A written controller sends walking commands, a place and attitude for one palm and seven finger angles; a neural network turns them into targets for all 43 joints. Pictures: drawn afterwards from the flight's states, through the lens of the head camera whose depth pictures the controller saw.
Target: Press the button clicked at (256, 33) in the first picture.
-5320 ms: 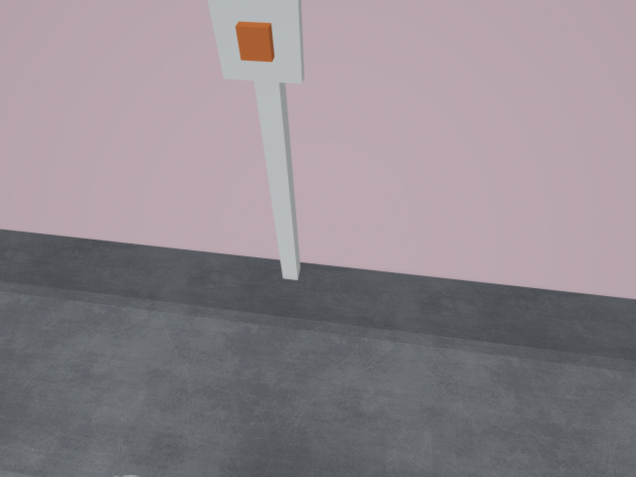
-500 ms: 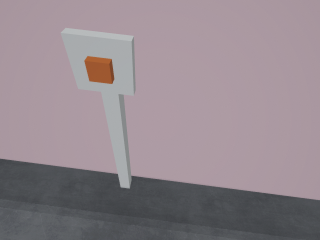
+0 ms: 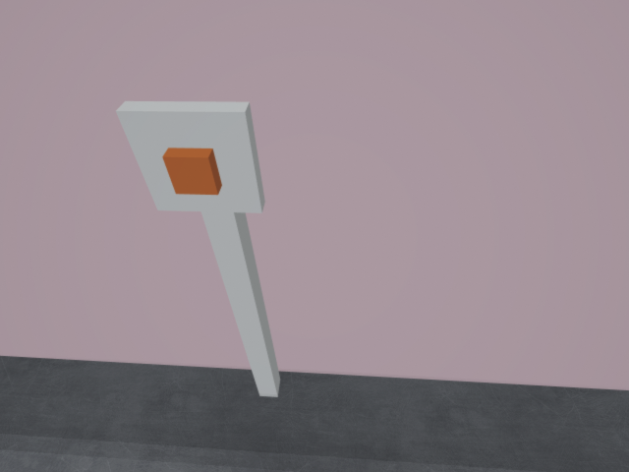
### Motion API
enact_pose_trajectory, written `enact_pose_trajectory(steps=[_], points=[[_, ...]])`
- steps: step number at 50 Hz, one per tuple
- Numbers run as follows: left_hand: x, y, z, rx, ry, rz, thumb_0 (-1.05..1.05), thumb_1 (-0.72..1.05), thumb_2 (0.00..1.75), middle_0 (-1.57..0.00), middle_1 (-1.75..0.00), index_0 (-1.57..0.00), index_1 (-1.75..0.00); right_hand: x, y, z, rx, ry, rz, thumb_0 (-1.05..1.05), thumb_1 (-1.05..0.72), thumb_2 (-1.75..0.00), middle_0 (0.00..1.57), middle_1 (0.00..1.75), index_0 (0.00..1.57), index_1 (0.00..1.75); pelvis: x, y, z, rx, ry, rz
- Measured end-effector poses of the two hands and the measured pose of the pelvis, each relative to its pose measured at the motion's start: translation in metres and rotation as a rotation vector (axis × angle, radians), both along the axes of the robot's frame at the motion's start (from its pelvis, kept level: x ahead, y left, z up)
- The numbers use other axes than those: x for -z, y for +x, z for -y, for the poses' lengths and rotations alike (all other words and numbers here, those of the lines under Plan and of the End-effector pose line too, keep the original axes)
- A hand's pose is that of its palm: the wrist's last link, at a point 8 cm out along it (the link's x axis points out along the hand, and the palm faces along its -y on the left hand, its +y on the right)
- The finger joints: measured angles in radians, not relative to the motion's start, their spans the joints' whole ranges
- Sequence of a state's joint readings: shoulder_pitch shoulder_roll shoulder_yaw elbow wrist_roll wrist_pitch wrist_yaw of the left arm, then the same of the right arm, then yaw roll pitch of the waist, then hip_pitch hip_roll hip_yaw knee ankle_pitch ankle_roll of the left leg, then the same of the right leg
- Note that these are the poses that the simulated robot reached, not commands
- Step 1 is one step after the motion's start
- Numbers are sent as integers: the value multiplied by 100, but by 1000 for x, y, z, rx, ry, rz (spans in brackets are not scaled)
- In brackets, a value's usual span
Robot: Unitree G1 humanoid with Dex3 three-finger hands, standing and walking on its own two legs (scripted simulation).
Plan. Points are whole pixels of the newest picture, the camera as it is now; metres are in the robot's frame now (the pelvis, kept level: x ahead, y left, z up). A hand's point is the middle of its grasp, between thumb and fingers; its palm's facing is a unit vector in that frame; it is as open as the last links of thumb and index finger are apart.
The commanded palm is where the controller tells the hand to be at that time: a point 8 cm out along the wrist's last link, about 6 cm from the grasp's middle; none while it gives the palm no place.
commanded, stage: look again from close up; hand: left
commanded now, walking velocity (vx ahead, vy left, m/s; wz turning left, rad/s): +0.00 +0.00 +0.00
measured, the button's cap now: (194, 170) +0.49 +0.21 +0.15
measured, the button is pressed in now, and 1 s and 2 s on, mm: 0 0 0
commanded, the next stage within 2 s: raise the hand and make a fist in 0.42 s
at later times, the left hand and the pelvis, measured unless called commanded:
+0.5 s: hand out of the picture +0.03 +0.16 -0.17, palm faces +0.02 -0.98 -0.19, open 7.3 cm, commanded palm none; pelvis +0.02 -0.01 +0.01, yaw +0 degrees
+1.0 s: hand (197, 460) +0.16 +0.16 -0.03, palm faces +0.09 -1.00 +0.00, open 5.0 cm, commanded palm +0.15 +0.21 +0.00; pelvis +0.01 -0.02 -0.05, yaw +1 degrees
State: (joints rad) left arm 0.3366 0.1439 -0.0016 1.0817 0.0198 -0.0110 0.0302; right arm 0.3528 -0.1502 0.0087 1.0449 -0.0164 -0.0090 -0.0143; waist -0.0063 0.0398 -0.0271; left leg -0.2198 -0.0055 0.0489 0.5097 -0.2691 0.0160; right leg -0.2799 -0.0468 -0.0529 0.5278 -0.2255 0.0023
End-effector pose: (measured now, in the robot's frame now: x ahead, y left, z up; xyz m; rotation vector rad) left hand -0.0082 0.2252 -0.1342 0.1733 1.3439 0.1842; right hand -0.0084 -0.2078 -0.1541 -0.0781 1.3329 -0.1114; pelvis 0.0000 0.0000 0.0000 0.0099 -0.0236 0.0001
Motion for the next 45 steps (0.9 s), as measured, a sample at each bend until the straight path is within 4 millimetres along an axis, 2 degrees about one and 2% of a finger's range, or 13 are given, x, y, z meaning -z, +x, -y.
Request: enact_pose_trajectory(steps=[5, 11, 18, 27, 29, 31, 33, 36, 38, 39, 41, 43, 45], points=[[-4, 27, 1, 21, 4, 48, 0, 91, 90, -20, -30, -20, -30, -2, 1, 0, 0, 6, -14, 1, -92, -90, 20, 30, 20, 30, -2, 5, 2, 4, 4, -4], [-3, 40, 4, 27, -1, 43, 1, 92, 90, -20, -30, -20, -30, -6, 2, 5, 0, -7, -44, 1, -91, -90, 20, 30, 20, 30, -4, 11, 6, 5, 3, -7], [1, 38, 11, 15, -18, 9, 1, 93, 90, -20, -30, -20, -30, -9, 9, 16, -5, -32, -68, 1, -91, -90, 20, 30, 20, 30, -5, 19, 11, 2, -1, -3], [5, 27, 22, 1, -39, -32, 1, 92, 90, -20, -30, -20, -30, -11, 28, 23, -15, -46, -50, 0, -91, -90, 20, 30, 20, 30, -5, 24, 15, 2, -9, 1], [-11, 47, 13, -83, -14, 104, 3, 94, 90, -21, -30, -21, -30, -16, 40, 29, -13, -81, 44, 1, -92, -90, 21, 30, 20, 30, -3, 23, 15, 9, -7, 5], [-45, 85, 0, -104, 54, 377, 4, 96, 90, -22, -32, -22, -31, -22, 61, 39, -11, -120, 189, 2, -93, -90, 21, 30, 20, 30, -2, 23, 14, 0, -5, 2], [-83, 124, -4, -111, 78, 620, 4, 95, 90, -24, -34, -24, -34, -29, 87, 47, -6, -140, 332, 2, -93, -90, 21, 30, 20, 30, 0, 22, 12, -17, -4, 1], [-139, 181, 3, -38, 58, 983, 3, 94, 90, -29, -39, -28, -39, -44, 131, 57, -21, -166, 547, 2, -92, -90, 21, 30, 20, 30, 6, 17, 11, -30, -2, -24], [-161, 208, 14, 25, -3, 1187, 2, 94, 90, -32, -43, -32, -43, -58, 158, 61, -38, -178, 674, 2, -92, -90, 20, 30, 20, 30, 13, 13, 13, -22, 2, -59], [-167, 215, 21, 56, -47, 1268, 2, 93, 90, -34, -46, -34, -46, -65, 170, 63, -50, -182, 728, 2, -92, -90, 20, 30, 20, 30, 17, 12, 14, -15, 5, -77], [-165, 218, 34, 126, -139, 1370, 1, 92, 90, -39, -51, -38, -51, -79, 191, 65, -77, -186, 812, 2, -92, -90, 20, 30, 20, 30, 25, 10, 17, -3, 8, -103], [-150, 209, 42, 195, -207, 1374, 1, 92, 90, -44, -56, -43, -56, -90, 208, 67, -110, -194, 870, 1, -91, -90, 20, 30, 20, 30, 33, 9, 20, 1, 10, -122], [-127, 191, 42, 216, -240, 1297, 1, 91, 90, -49, -62, -49, -62, -97, 222, 68, -138, -206, 900, 1, -91, -90, 20, 30, 20, 30, 40, 9, 23, 2, 9, -137]])
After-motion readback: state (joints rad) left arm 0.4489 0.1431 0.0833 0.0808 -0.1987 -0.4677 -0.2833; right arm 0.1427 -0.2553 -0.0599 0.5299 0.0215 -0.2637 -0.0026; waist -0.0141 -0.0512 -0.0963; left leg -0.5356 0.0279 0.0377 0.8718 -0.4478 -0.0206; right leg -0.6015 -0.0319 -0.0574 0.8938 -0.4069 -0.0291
